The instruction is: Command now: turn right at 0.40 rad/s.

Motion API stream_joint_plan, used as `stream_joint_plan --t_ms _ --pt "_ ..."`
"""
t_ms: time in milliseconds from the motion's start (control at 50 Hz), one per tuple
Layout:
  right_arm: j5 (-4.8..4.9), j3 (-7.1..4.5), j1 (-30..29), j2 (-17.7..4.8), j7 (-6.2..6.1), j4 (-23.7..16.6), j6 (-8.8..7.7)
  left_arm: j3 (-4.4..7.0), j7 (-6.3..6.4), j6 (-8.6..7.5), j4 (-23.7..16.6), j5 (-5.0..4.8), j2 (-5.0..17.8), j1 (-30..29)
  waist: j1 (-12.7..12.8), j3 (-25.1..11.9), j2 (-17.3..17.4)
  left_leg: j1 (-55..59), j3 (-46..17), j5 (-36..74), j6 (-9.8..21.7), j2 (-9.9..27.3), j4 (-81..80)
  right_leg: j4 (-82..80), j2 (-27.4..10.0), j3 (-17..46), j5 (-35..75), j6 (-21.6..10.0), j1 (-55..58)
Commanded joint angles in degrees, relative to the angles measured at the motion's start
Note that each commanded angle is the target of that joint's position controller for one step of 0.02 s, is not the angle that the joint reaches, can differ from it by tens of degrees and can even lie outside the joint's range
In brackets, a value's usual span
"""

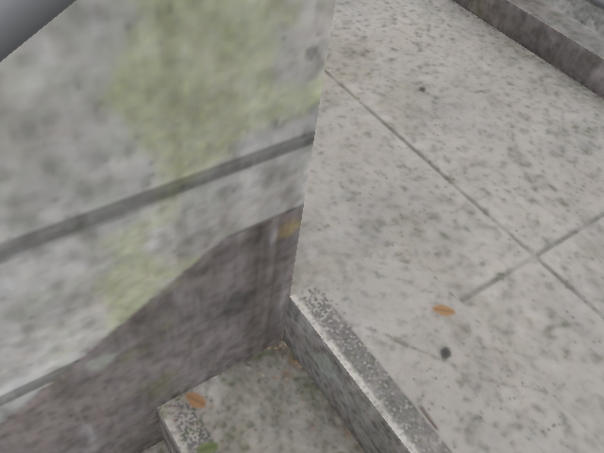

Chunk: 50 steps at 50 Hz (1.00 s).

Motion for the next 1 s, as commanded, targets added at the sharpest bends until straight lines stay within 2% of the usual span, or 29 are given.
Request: stream_joint_plan --t_ms 20,60,100,180,280,340,360,420,460,500,520,540,560,580,600,620,640,660,680,700,720,800,840,880,900,920,940,960,1000 --pt "-0.76 -2.63 5.9 -8.8 -0.34 0.1 -0.17 -0.02 0.52 -1.92 -7.8 -0.54 0.4 -9.8 -1.0 -0.2 6.5 14.5 -14.6 30.0 7.8 18.7 -9.4 0.3 -2.9 -1.5 -2.4 0.5 -16.1" --pt "-2.77 -3.66 10.8 -11.1 -0.4 2.2 -1.16 -0.5 0.76 -1.18 -9.2 -0.78 -1.3 -13.1 -2.3 -2.1 5.0 20.2 -19.1 22.6 7.8 22.7 -11.6 3.1 -2.9 -0.8 0.1 -1.0 -22.1" --pt "-3.79 -3.58 12.2 -9.6 -0.2 4.3 -1.05 -0.84 0.94 -0.95 -9.2 -0.16 -3.2 -13.5 -1.1 -1.4 4.0 20.8 -19.4 9.2 5.3 23.7 -11.8 8.3 -3.4 1.9 4.4 -2.2 -27.1" --pt "-3.25 -3.07 8.5 -5.8 1.28 3.4 0.12 -0.66 0.58 -2.04 -11.6 -1.75 -1.3 -18.3 -0.3 2.1 8.2 11.7 -11.5 0.4 3.5 20.5 -15.8 5.0 -3.7 -2.7 7.3 -1.7 -26.0" --pt "-3.87 -5.28 12.2 -10.2 1.04 5.6 -0.98 -0.6 -0.79 -0.65 -12.8 -1.28 -1.7 -18.7 -0.3 0.4 8.2 20.5 -10.8 -0.6 4.4 24.0 -17.7 3.9 -6.9 -2.0 8.0 -3.3 -28.1" --pt "-2.9 -4.89 9.5 -7.5 1.49 4.7 -0.37 -0.06 -0.52 -0.78 -13.2 -2.34 0.1 -21.4 -0.6 2.8 10.1 18.6 -4.3 4.9 4.3 23.7 -19.4 0.4 -7.9 -6.1 6.7 -3.7 -25.8" --pt "-3.53 -5.23 9.4 -8.0 1.63 4.0 0.28 -0.11 -1.13 -0.75 -13.7 -2.42 0.2 -22.1 -1.0 2.4 11.8 19.8 -2.1 6.3 4.4 23.1 -19.3 0.8 -8.9 -7.1 6.9 -4.0 -24.2" --pt "-3.96 -5.34 10.6 -7.6 1.15 3.8 1.85 -1.52 -2.78 -0.82 -15.8 -3.09 -2.5 -24.0 -1.7 4.3 11.3 21.3 1.0 5.1 3.3 22.6 -21.0 -12.8 -12.1 -7.3 5.6 -5.2 -19.7" --pt "-3.48 -6.51 10.5 -10.6 0.96 2.4 1.27 -1.51 -3.07 -1.2 -16.5 -1.53 -1.6 -22.7 -2.6 5.5 9.7 22.2 -0.1 5.7 6.4 27.0 -25.9 -13.0 -12.9 -9.3 2.6 -5.8 -17.9" --pt "-3.34 -6.61 8.0 -10.7 0.84 2.6 0.8 -1.7 -3.05 -0.77 -17.6 -1.97 -1.5 -20.4 -0.6 5.3 10.1 25.8 5.8 16.9 4.9 25.7 -23.7 -20.5 -14.0 -9.0 -2.7 -7.1 -15.5" --pt "-2.63 -6.58 0.9 -11.0 1.26 -0.1 0.67 -1.65 -2.83 -1.03 -16.1 -2.03 0.0 -15.2 2.6 2.0 9.3 18.7 12.9 37.5 3.0 22.1 -18.7 -30.8 -11.3 -11.7 -4.8 -7.9 0.7" --pt "-1.17 -6.36 -2.1 -12.2 1.95 -1.6 0.47 -1.25 -2.29 -0.9 -15.5 -3.27 1.9 -11.0 5.2 -1.2 11.3 9.2 12.8 59.3 3.5 20.5 -13.8 -38.8 -5.7 -14.9 -7.5 -9.0 19.8" --pt "-0.89 -7.54 1.3 -16.5 2.51 -1.3 0.31 -0.5 -0.96 -1.34 -16.3 -5.44 3.2 -6.6 6.2 -5.9 17.6 10.8 8.7 81.2 3.4 20.4 -1.6 -45.5 0.1 -8.3 -18.4 -10.1 29.7" --pt "-0.14 -8.51 -1.8 -19.6 4.17 -2.2 0.41 1.26 0.04 -2.12 -14.6 -6.61 6.7 3.3 9.6 -12.3 19.1 10.0 5.2 83.8 3.5 21.0 10.1 -55.8 3.0 -6.9 -11.8 -9.6 40.8" --pt "1.03 -9.67 -7.5 -20.3 5.45 -4.2 0.87 3.64 0.18 -2.41 -13.3 -4.91 11.1 12.2 15.0 -12.2 20.2 6.3 1.3 72.5 1.1 20.1 28.0 -73.5 2.9 0.0 -13.9 -8.8 44.1" --pt "0.08 -7.51 -9.2 -8.6 6.65 -11.5 0.64 5.47 -1.3 -4.27 -11.3 -4.63 19.0 6.4 7.1 -12.7 -9.2 -26.2 -11.5 -0.5 -4.6 4.3 48.7 -94.8 -9.7 30.3 3.1 -11.0 60.6" --pt "-0.92 -6.37 -7.6 -2.3 7.75 -10.9 -0.5 7.54 -0.43 -4.83 -7.7 -4.46 23.3 16.0 10.4 -17.5 -16.6 -29.5 -32.5 -4.6 -4.3 -6.4 66.0 -108.4 -15.7 41.7 12.6 -8.3 55.0" --pt "-1.74 -6.53 -6.0 -1.1 8.01 -11.5 -0.79 6.52 -0.81 -5.24 -7.5 -3.62 20.1 11.3 6.1 -14.4 -12.5 -32.6 -32.9 -0.5 -4.5 -7.7 82.1 -105.8 -19.5 39.3 0.3 -10.2 47.4" --pt "-3.19 -6.66 -6.3 -1.7 7.87 -11.9 -0.66 4.64 -2.11 -5.73 -6.5 -3.37 14.2 3.9 0.1 -5.2 -4.3 -35.3 -23.8 4.2 -4.7 -3.6 85.2 -102.1 -19.4 33.4 -12.0 -10.8 36.8" --pt "-4.19 -6.23 -8.6 -2.1 6.84 -12.6 -0.28 3.0 -2.69 -6.94 -4.8 -3.37 10.0 0.2 -1.9 2.5 -2.4 -38.7 -20.1 2.9 -4.5 -2.0 84.1 -98.6 -17.1 24.8 -12.0 -11.1 31.3" --pt "-4.63 -6.14 -8.8 -2.6 5.81 -11.3 0.44 2.53 -2.97 -8.04 -3.3 -3.42 8.4 0.4 -1.6 3.5 -1.4 -38.9 -19.8 0.9 -4.0 -3.4 89.2 -97.4 -15.3 19.9 -4.6 -11.7 29.1" --pt "-2.19 -5.12 -11.6 -3.1 5.25 -11.4 2.08 2.97 -3.72 -10.99 2.6 -1.97 9.2 9.5 -0.6 6.7 3.3 -46.0 -18.1 -1.6 -2.9 -5.1 77.1 -102.5 -13.3 5.6 14.3 -9.4 35.0" --pt "-2.51 -5.53 -14.1 -4.7 5.73 -11.5 2.9 2.96 -3.27 -11.86 2.3 -1.03 9.2 9.7 0.6 4.9 4.7 -43.6 -14.7 2.1 -3.8 -5.2 67.1 -107.1 -12.9 0.4 17.7 -9.2 38.0" --pt "-2.51 -6.03 -14.6 -5.4 5.31 -10.6 3.92 3.23 -3.11 -12.09 1.8 -0.46 11.6 11.4 1.4 1.6 0.6 -45.3 -11.9 2.0 -4.2 -4.6 65.8 -109.7 -14.1 -1.1 21.9 -10.6 45.7" --pt "-2.82 -5.67 -16.0 -4.7 4.78 -10.7 4.66 3.4 -3.23 -11.84 2.8 -1.01 11.9 14.7 3.1 0.6 0.6 -51.5 -11.8 -2.1 -4.2 -4.0 69.4 -109.6 -15.0 -1.1 23.6 -11.3 53.5" --pt "-6.42 -6.11 -20.2 -4.6 5.47 -13.9 7.32 5.3 0.65 -11.08 9.0 -3.89 14.2 29.4 5.9 1.7 9.5 -66.1 -13.4 -5.3 -5.9 -4.2 85.2 -96.3 -24.2 5.4 82.3 -6.7 71.0" --pt "-7.63 -5.2 -20.7 -2.9 5.42 -15.5 8.15 5.89 2.19 -11.13 10.7 -3.39 17.8 35.7 6.0 -2.7 7.7 -73.8 -15.4 -10.6 -4.9 -4.8 89.5 -95.1 -24.4 3.0 85.5 -4.6 79.4" --pt "-6.35 -3.91 -23.8 -0.1 5.09 -17.5 8.67 6.07 2.89 -11.0 10.9 -2.28 18.4 36.5 4.9 -3.1 5.6 -76.5 -17.0 -13.4 -3.5 -4.8 93.7 -96.2 -24.8 2.1 80.9 -5.1 80.6" --pt "-2.6 -1.47 -27.5 4.0 4.4 -18.8 8.42 4.05 1.91 -10.26 9.6 0.14 13.7 29.8 1.8 1.0 1.5 -74.8 -14.8 -13.6 -2.8 -4.6 93.6 -101.2 -21.9 -4.7 63.5 -5.7 70.7"
Next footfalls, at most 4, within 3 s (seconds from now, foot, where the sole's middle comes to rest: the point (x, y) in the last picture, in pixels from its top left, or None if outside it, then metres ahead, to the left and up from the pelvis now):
0.62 right None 0.13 -0.26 -0.61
1.26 left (362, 363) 0.56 -0.14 -0.45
1.86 right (505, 307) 0.70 -0.45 -0.45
2.18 left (453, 338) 0.62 -0.32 -0.45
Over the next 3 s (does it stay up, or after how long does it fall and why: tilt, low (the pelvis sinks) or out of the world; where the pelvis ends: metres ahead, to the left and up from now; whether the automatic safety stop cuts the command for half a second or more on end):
stays up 0.94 -0.30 0.32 its command is cut before an obstacle from the start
